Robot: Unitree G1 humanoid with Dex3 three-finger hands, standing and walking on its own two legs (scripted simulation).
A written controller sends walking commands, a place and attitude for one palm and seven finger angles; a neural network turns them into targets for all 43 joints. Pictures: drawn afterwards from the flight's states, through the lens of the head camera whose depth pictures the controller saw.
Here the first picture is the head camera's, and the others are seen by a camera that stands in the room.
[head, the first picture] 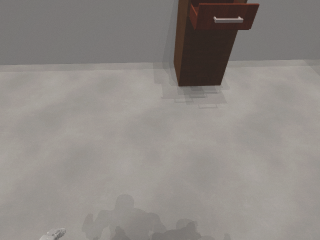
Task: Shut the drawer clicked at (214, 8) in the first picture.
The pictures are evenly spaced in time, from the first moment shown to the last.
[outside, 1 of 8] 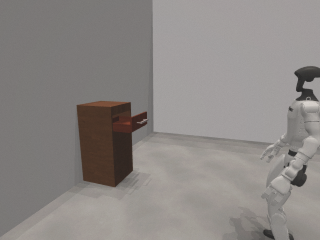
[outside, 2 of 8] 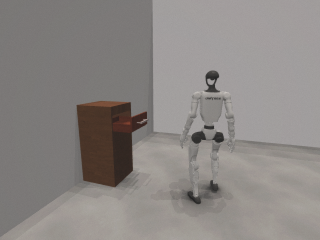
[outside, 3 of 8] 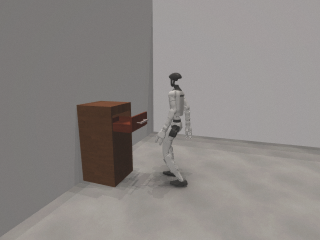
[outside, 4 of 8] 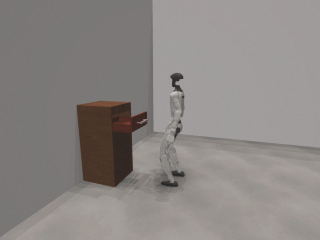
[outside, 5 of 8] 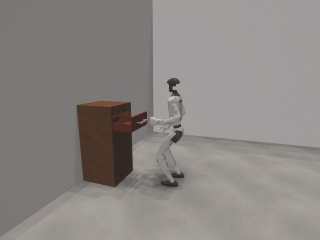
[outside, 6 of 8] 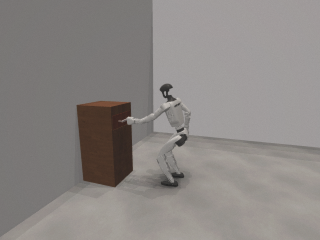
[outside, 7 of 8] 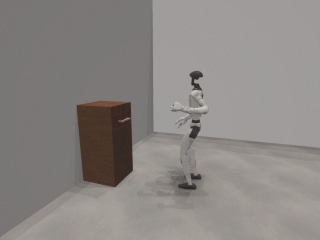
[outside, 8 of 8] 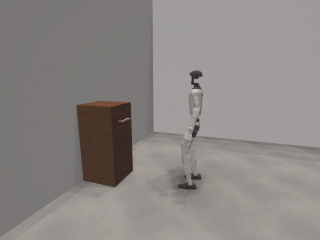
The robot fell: no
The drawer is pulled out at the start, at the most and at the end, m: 0.23 0.23 0.00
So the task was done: yes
